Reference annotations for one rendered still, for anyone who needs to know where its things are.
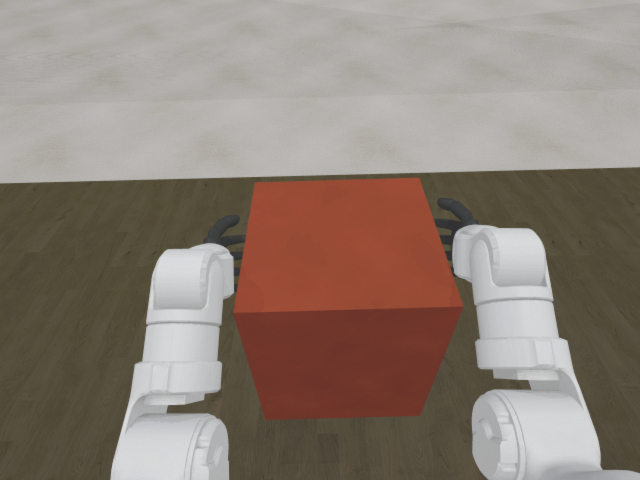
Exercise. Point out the carton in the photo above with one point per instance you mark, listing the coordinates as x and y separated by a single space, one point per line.
346 302

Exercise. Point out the right robot upper arm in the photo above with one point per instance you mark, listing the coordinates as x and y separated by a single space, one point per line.
536 435

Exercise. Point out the right robot forearm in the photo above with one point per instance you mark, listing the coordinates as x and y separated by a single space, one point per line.
518 332

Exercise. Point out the left robot forearm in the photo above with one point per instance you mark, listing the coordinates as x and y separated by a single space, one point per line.
179 364

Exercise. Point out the left robot upper arm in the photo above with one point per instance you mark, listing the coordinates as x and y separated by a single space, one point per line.
174 446

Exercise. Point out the robot left hand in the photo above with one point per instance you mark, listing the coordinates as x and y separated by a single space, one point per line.
215 233

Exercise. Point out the robot right hand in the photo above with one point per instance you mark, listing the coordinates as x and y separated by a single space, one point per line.
460 212

